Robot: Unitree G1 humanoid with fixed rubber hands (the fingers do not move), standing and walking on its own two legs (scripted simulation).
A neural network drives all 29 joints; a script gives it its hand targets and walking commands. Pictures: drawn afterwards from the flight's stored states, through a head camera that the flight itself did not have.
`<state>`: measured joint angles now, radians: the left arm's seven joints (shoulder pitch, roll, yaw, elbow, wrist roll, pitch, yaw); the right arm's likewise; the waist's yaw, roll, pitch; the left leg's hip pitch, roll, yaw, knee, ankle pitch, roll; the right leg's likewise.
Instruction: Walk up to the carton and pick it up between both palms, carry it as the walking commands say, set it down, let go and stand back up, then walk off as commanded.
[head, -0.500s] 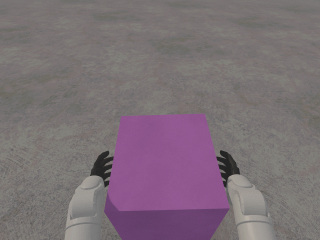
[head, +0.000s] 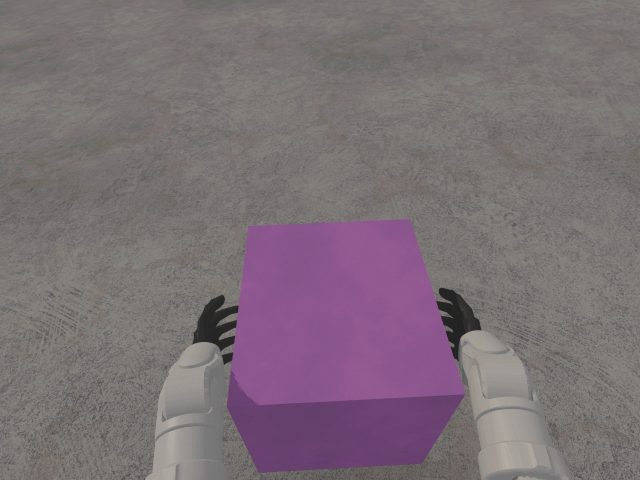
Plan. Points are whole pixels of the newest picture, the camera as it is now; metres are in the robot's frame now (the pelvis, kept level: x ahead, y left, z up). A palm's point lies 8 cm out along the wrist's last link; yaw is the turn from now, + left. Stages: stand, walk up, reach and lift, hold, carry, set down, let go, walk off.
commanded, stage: set down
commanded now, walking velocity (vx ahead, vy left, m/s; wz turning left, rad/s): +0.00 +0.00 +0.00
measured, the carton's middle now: (335, 344) +0.32 +0.02 -0.06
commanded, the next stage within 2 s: none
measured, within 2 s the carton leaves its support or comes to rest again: neither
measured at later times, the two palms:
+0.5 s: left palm (222, 374) +0.28 +0.20 -0.08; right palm (445, 352) +0.32 -0.14 -0.08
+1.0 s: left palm (238, 373) +0.32 +0.20 -0.16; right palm (435, 360) +0.35 -0.15 -0.16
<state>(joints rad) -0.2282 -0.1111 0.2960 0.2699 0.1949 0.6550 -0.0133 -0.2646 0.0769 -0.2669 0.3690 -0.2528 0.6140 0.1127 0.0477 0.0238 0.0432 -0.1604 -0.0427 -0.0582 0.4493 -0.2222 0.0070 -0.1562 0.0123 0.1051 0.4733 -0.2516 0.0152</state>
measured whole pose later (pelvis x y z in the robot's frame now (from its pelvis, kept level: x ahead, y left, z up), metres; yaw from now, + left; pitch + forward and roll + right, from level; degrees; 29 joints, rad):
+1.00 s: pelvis -0.05 +0.00 -0.09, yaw +0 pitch +33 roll +0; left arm -0.57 -0.07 0.44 0.47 0.20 0.38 -0.02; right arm -0.63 0.03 -0.39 0.59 -0.22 0.35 0.06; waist 0.03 -0.02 -0.17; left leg -1.28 -0.07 -0.07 1.02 -0.31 -0.01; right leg -1.26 0.07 0.13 1.03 -0.34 0.05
